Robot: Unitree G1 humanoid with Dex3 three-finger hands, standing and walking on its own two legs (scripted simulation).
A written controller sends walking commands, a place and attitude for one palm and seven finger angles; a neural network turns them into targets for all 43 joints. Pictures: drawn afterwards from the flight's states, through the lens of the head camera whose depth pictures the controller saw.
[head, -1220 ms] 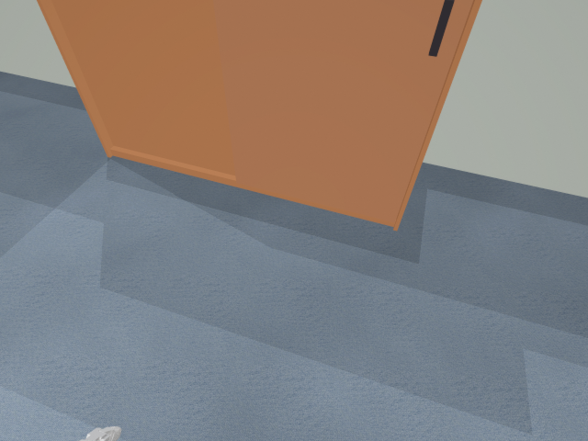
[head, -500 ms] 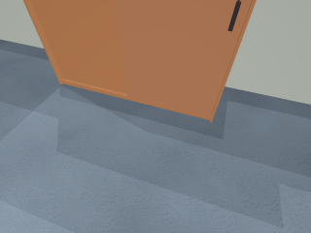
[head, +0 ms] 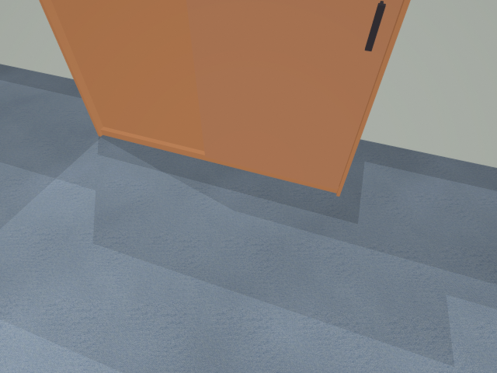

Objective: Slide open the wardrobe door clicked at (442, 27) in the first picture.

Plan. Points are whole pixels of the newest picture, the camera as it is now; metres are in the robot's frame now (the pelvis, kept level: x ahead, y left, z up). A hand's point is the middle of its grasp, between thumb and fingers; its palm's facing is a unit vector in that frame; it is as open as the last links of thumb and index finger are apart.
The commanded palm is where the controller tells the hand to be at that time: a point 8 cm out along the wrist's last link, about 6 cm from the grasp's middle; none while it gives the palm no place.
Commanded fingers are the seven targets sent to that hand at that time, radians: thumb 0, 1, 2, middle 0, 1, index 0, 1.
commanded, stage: look at it before walking up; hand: right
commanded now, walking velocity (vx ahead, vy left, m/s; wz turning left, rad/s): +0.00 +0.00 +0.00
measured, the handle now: (375, 25) +1.16 -0.36 +0.11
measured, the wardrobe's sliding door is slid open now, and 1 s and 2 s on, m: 0.00 0.00 0.00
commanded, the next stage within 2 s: walk to a spot facing it in 0.22 s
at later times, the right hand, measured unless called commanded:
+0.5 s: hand out of the picture +0.06 -0.23 -0.17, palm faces +0.00 +0.96 -0.28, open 7.4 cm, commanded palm none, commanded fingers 0.00 -0.90 -0.90 0.20 0.30 0.20 0.30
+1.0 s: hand (341, 305) +0.31 -0.19 -0.19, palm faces -0.07 +0.98 -0.19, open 7.3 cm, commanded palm none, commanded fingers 0.00 -0.90 -0.90 0.20 0.30 0.20 0.30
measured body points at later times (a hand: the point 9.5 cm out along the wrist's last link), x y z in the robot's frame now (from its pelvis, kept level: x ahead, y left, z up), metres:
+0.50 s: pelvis +0.02 -0.01 -0.01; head +0.01 -0.01 +0.44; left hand +0.07 +0.27 -0.15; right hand +0.06 -0.28 -0.15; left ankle +0.00 +0.12 -0.75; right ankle +0.00 -0.13 -0.74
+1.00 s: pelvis +0.21 -0.01 -0.02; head +0.25 +0.00 +0.42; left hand +0.02 +0.17 -0.15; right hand +0.32 -0.24 -0.17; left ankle +0.33 +0.11 -0.73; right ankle +0.02 -0.12 -0.75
